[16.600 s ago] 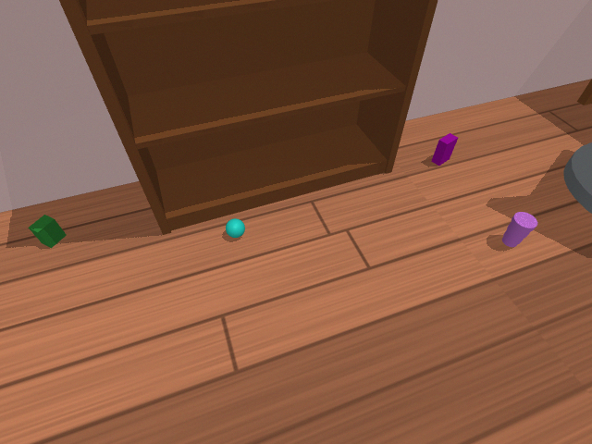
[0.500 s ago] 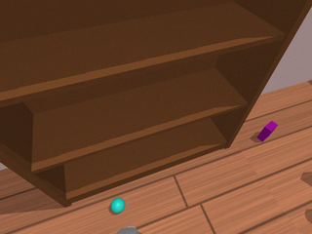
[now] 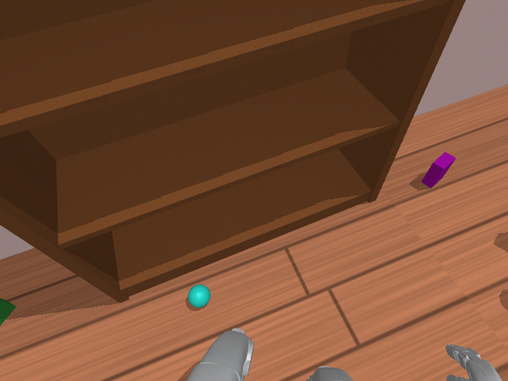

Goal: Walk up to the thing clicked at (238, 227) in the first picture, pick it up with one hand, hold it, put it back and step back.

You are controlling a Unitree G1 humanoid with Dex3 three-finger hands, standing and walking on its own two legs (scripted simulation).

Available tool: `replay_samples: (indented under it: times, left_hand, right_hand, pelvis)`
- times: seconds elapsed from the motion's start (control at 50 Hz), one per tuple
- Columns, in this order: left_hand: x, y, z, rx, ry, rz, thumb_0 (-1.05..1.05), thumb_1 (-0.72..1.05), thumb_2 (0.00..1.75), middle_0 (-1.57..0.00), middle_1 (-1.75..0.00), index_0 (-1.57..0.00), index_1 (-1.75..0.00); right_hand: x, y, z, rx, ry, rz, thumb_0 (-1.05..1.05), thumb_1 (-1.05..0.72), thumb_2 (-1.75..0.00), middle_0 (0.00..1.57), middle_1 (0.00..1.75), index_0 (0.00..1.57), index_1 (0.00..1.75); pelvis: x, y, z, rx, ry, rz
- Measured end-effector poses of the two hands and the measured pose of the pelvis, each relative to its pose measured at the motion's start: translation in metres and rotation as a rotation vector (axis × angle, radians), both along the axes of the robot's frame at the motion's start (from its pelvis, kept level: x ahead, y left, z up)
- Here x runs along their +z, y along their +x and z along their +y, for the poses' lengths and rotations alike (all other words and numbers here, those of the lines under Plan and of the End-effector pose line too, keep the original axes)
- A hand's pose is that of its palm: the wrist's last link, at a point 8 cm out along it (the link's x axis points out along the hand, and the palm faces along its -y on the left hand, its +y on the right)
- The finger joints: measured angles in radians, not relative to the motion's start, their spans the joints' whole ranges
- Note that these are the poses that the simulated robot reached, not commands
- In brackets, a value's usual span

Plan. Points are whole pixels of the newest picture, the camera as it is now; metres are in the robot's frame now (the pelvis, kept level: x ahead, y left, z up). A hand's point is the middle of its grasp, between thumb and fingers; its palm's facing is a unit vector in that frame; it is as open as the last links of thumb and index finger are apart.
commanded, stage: walk up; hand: left
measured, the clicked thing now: (199, 295) +0.45 +0.29 -0.70
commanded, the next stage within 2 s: stand in 0.26 s
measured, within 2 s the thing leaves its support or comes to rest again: neither
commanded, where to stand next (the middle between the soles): +0.11 +0.01 m, yaw +2 degrees
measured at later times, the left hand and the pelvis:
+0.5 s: hand out of the picture +0.09 +0.32 -0.14, palm faces +0.05 -0.95 -0.32, open 7.4 cm; pelvis +0.03 +0.06 +0.02, yaw +3 degrees
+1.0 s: hand out of the picture +0.13 +0.31 -0.12, palm faces +0.04 -0.93 -0.36, open 7.4 cm; pelvis +0.06 +0.05 +0.04, yaw +4 degrees
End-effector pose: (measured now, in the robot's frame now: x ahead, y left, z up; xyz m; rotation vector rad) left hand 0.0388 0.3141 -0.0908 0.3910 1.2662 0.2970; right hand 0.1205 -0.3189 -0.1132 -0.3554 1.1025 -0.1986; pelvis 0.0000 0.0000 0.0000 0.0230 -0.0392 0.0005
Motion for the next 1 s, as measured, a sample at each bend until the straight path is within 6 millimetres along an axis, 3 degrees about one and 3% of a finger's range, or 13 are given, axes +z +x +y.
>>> replay_samples:
  times: [0.08, 0.12, 0.22, 0.3, 0.38, 0.46, 0.56, 0.66, 0.8, 1.0]
  left_hand:
    - [0.021, -0.014, 0.011, 0.026, 0.011, -0.072, 0.00, 0.90, 0.90, -0.21, -0.30, -0.21, -0.30]
    - [0.027, -0.021, 0.021, 0.039, 0.018, -0.103, 0.00, 0.90, 0.90, -0.21, -0.30, -0.21, -0.30]
    - [0.024, -0.040, 0.054, 0.061, 0.008, -0.067, 0.00, 0.90, 0.90, -0.21, -0.30, -0.21, -0.30]
    - [0.003, -0.034, 0.076, 0.074, 0.001, -0.012, 0.00, 0.90, 0.90, -0.20, -0.30, -0.20, -0.30]
    - [-0.006, -0.001, 0.071, 0.067, -0.048, -0.063, 0.01, 0.91, 0.90, -0.20, -0.30, -0.20, -0.30]
    - [-0.010, 0.028, 0.055, 0.026, -0.110, -0.109, 0.01, 0.91, 0.90, -0.20, -0.30, -0.20, -0.30]
    - [-0.010, 0.051, 0.039, -0.018, -0.142, -0.119, 0.00, 0.90, 0.90, -0.20, -0.30, -0.20, -0.30]
    - [-0.001, 0.070, 0.034, -0.018, -0.151, -0.134, 0.00, 0.90, 0.90, -0.20, -0.30, -0.20, -0.30]
    - [0.008, 0.083, 0.038, -0.010, -0.118, -0.128, 0.00, 0.90, 0.90, -0.20, -0.30, -0.20, -0.30]
    - [0.011, 0.080, 0.039, 0.006, -0.093, -0.085, 0.00, 0.90, 0.90, -0.20, -0.30, -0.20, -0.30]
  right_hand:
    - [0.006, -0.039, 0.002, 0.029, 0.018, 0.119, 0.00, -0.90, -0.89, 0.20, 0.30, 0.21, 0.30]
    - [0.010, -0.049, 0.004, 0.046, 0.011, 0.166, 0.00, -0.90, -0.89, 0.20, 0.30, 0.21, 0.30]
    - [0.024, -0.040, 0.022, 0.077, -0.014, 0.146, 0.01, -0.90, -0.89, 0.20, 0.30, 0.21, 0.30]
    - [0.032, -0.031, 0.039, 0.063, -0.062, 0.047, 0.01, -0.90, -0.89, 0.20, 0.30, 0.21, 0.30]
    - [0.041, -0.023, 0.059, 0.043, -0.064, 0.039, 0.00, -0.90, -0.89, 0.20, 0.30, 0.21, 0.30]
    - [0.043, -0.003, 0.074, 0.050, -0.039, 0.011, 0.00, -0.90, -0.89, 0.20, 0.30, 0.21, 0.30]
    - [0.038, 0.027, 0.088, 0.047, 0.010, -0.036, 0.00, -0.90, -0.89, 0.20, 0.30, 0.21, 0.30]
    - [0.037, 0.044, 0.097, 0.067, 0.047, -0.030, 0.00, -0.90, -0.89, 0.20, 0.30, 0.21, 0.30]
    - [0.034, 0.050, 0.092, 0.052, 0.055, 0.014, 0.00, -0.90, -0.89, 0.20, 0.30, 0.21, 0.30]
    - [0.032, 0.038, 0.075, 0.018, 0.036, 0.085, 0.00, -0.90, -0.89, 0.20, 0.30, 0.21, 0.30]
  pelvis:
    - [0.012, 0.005, 0.004, 0.045, 0.000, 0.002]
    - [0.016, 0.008, 0.009, 0.064, 0.005, 0.001]
    - [0.016, 0.015, 0.031, 0.087, -0.013, -0.004]
    - [0.008, 0.020, 0.048, 0.070, 0.000, -0.019]
    - [0.015, 0.023, 0.053, 0.067, -0.013, -0.031]
    - [0.020, 0.027, 0.057, 0.061, -0.027, -0.035]
    - [0.021, 0.036, 0.057, 0.056, -0.026, -0.040]
    - [0.028, 0.046, 0.057, 0.060, -0.022, -0.031]
    - [0.033, 0.054, 0.054, 0.066, -0.019, -0.023]
    - [0.036, 0.056, 0.047, 0.074, -0.019, -0.014]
